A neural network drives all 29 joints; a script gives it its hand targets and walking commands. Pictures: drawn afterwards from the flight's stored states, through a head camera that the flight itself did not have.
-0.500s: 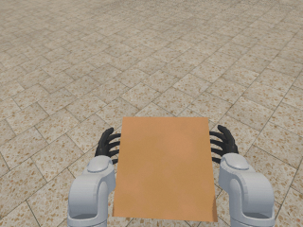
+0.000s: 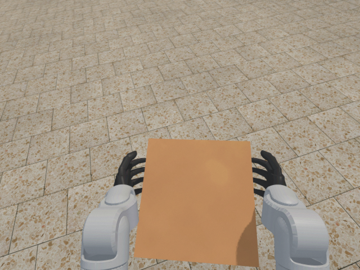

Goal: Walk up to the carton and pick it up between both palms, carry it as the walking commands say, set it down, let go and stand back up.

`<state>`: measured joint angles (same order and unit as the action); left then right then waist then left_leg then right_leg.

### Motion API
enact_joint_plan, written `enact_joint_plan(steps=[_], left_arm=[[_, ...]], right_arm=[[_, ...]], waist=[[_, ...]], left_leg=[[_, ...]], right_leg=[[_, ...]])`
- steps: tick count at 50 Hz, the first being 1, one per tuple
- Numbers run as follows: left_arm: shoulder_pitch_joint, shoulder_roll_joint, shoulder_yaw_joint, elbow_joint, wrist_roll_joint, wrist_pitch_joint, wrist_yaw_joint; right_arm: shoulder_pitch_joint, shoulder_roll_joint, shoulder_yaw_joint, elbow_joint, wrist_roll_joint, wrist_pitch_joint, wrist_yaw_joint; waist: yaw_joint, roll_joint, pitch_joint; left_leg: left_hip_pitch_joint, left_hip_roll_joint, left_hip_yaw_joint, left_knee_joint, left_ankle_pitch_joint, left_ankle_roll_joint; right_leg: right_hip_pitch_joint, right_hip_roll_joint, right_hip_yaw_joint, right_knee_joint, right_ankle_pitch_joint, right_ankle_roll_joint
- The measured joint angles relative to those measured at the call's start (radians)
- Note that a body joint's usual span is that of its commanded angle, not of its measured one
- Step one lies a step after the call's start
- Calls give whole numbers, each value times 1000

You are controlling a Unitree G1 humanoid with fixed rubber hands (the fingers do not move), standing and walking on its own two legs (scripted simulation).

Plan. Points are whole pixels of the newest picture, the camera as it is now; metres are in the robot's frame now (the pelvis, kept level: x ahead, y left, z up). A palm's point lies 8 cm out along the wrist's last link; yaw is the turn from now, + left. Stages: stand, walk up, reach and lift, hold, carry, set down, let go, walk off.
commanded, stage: carry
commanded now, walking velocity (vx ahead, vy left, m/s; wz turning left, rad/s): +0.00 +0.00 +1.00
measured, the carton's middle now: (196, 201) +0.29 -0.02 -0.01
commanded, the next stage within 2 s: none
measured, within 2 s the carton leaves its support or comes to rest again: neither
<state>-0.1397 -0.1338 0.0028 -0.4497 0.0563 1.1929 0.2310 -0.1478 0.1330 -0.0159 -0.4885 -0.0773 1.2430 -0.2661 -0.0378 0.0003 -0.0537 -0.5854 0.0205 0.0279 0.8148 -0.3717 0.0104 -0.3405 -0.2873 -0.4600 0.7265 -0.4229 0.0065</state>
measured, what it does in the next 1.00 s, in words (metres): walks backwards: left foot, then right foot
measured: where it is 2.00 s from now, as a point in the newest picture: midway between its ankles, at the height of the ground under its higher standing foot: outside the picture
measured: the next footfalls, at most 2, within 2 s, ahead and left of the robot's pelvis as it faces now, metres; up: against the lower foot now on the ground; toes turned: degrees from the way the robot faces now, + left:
left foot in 0.04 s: +0.08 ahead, +0.16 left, +0.00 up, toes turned +4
right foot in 0.30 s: +0.00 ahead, -0.02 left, +0.00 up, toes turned +4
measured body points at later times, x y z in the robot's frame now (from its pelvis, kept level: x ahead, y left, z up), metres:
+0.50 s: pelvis -0.05 +0.05 +0.00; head -0.05 +0.03 +0.45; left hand +0.20 +0.23 +0.11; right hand +0.25 -0.06 +0.10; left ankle -0.02 +0.20 -0.70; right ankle -0.04 -0.03 -0.72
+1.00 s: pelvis -0.10 +0.05 +0.00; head -0.15 +0.05 +0.45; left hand +0.12 +0.25 +0.10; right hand +0.18 -0.03 +0.10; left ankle -0.06 +0.20 -0.72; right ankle -0.04 -0.03 -0.72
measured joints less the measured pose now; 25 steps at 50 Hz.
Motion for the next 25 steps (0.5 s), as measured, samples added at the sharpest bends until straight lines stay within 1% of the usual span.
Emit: enact_joint_plan(steps=[1,2,3,4,5,6,8,11,13,14,15,16,17,18,19,20,22,25], left_arm=[[0,0,0,0,0,3,0],[-1,0,1,0,0,4,1],[-7,0,3,0,0,6,2],[-11,0,13,1,0,9,2],[-11,0,21,2,0,13,2],[-9,1,24,3,0,19,2],[-5,1,24,2,0,29,4],[-2,1,24,2,0,29,5],[-3,1,24,1,0,30,5],[-4,1,24,1,0,31,5],[-5,1,23,2,0,33,5],[-3,0,22,2,0,33,5],[-1,0,20,4,0,35,4],[2,0,15,8,0,38,2],[4,1,11,10,0,43,-1],[4,1,8,11,0,46,-3],[4,1,7,10,0,46,-7],[6,1,7,10,0,46,-10]], right_arm=[[-1,0,0,0,0,2,0],[-5,1,0,0,0,5,-2],[-10,1,0,2,0,4,-5],[-15,2,0,13,0,3,1],[-15,3,0,28,1,3,10],[-15,3,0,38,0,4,16],[-15,3,0,47,0,7,20],[-18,3,0,49,0,7,22],[-20,3,0,49,0,7,20],[-20,3,0,49,0,7,18],[-20,3,0,49,0,7,16],[-20,3,0,49,0,7,15],[-15,2,0,49,0,7,13],[-3,1,0,49,0,7,12],[6,0,0,49,0,7,9],[10,0,0,49,0,7,6],[10,0,0,46,0,7,0],[11,-1,0,44,0,7,-2]], waist=[[0,0,-4],[0,7,-3],[0,11,1],[-1,2,12],[-1,-4,24],[0,0,37],[1,15,51],[12,29,46],[17,36,24],[17,39,9],[17,42,-3],[16,52,-8],[16,56,-12],[16,51,-22],[16,43,-33],[16,35,-41],[16,22,-47],[16,17,-56]], left_leg=[[35,0,7,-49,30,0],[81,1,7,-100,113,9],[101,-4,4,-113,117,3],[98,-16,-2,-93,95,-2],[97,-24,-13,-84,83,-3],[98,-26,-31,-84,81,-3],[94,-26,-68,-89,92,-3],[83,-27,-90,-109,119,-4],[62,-29,-92,-130,142,-4],[49,-33,-91,-140,154,-4],[38,-38,-91,-146,165,-4],[36,-38,-92,-152,173,-4],[38,-40,-92,-153,175,-4],[40,-43,-85,-153,140,-4],[37,-43,-77,-137,92,-4],[33,-43,-73,-112,59,-4],[31,-42,-72,-72,43,-4],[56,-32,-73,-70,42,-4]], right_leg=[[0,-19,-9,24,-8,12],[1,-36,-14,62,-18,23],[-7,-50,-3,112,-33,29],[-23,-43,46,164,-88,42],[-38,-9,105,203,-140,51],[-43,40,148,222,-166,53],[-44,129,196,225,-171,53],[-45,220,222,176,-171,53],[-45,262,224,83,-157,53],[-39,275,225,16,-124,53],[-29,281,225,-49,-61,48],[-29,282,221,-77,25,32],[-28,280,218,-81,60,1],[-28,272,217,-81,68,-35],[-28,261,215,-83,68,-62],[-28,249,214,-86,67,-74],[-28,221,211,-87,69,-78],[-28,189,196,-86,77,-71]])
